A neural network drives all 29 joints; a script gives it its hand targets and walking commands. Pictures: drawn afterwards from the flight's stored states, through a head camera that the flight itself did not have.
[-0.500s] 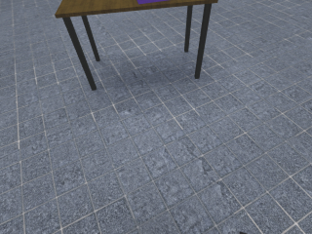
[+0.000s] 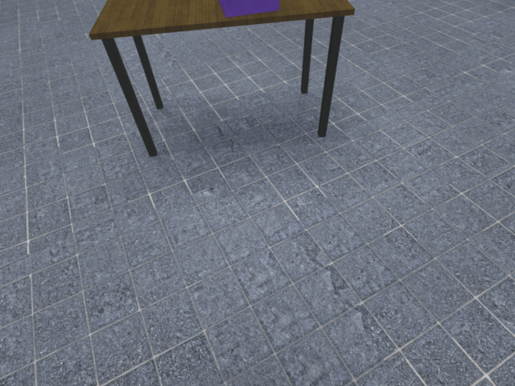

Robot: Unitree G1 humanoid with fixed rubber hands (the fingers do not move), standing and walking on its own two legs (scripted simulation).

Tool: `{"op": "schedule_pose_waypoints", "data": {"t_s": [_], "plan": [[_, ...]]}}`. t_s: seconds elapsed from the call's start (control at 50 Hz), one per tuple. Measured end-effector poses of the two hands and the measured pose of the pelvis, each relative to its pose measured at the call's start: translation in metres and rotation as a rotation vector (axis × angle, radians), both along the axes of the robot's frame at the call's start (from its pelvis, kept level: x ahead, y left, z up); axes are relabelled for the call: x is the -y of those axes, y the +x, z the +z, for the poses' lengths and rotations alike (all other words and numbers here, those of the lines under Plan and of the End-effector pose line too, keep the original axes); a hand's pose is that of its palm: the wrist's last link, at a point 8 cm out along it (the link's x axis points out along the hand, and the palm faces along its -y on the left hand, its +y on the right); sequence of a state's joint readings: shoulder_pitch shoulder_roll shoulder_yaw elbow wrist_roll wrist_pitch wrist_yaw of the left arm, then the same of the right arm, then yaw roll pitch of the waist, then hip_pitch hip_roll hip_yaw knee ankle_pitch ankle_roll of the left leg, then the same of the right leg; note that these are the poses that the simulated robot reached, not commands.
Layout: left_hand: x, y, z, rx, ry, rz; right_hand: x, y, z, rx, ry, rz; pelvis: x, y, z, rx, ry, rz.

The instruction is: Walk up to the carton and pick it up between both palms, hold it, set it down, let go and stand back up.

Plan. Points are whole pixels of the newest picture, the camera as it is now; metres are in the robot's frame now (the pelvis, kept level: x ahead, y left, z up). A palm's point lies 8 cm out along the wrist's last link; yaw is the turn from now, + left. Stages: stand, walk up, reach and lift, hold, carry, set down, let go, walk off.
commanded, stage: stand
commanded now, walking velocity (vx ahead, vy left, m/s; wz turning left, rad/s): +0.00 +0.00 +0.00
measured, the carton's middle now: out of the picture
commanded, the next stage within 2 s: none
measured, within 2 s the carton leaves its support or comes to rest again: neither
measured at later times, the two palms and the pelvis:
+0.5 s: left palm out of the picture -0.02 +0.20 -0.14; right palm out of the picture -0.03 -0.20 -0.14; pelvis -0.01 +0.00 +0.01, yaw -1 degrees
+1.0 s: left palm out of the picture -0.04 +0.19 -0.14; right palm out of the picture -0.06 -0.19 -0.14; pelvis -0.02 +0.00 +0.01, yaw -1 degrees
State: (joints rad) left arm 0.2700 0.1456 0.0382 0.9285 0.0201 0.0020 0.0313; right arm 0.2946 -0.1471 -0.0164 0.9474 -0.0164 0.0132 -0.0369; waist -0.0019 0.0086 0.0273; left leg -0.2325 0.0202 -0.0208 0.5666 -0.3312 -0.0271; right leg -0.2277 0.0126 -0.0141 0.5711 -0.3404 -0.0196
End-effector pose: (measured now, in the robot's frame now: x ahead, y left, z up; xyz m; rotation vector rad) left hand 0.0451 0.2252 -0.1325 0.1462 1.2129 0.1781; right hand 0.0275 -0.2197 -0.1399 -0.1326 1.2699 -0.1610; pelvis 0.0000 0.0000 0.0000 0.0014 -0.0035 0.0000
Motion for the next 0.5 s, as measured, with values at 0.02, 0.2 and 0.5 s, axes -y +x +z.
{"op": "schedule_pose_waypoints", "data": {"t_s": [0.02,0.2,0.5], "plan": [[0.000,-0.003,0.000,-0.009,-0.001,0.002,-0.001,-0.002,0.000,-0.009,0.001,-0.001,0.000,0.000,0.001,0.001,0.000,-0.001],[0.006,-0.037,-0.005,-0.120,-0.022,0.027,-0.008,-0.025,-0.001,-0.082,0.017,-0.023,-0.001,-0.003,0.005,0.011,-0.001,-0.006],[0.021,-0.068,-0.008,-0.200,-0.060,0.045,-0.021,-0.057,-0.002,-0.163,0.037,-0.041,-0.002,-0.011,0.008,0.031,-0.002,-0.009]]}}
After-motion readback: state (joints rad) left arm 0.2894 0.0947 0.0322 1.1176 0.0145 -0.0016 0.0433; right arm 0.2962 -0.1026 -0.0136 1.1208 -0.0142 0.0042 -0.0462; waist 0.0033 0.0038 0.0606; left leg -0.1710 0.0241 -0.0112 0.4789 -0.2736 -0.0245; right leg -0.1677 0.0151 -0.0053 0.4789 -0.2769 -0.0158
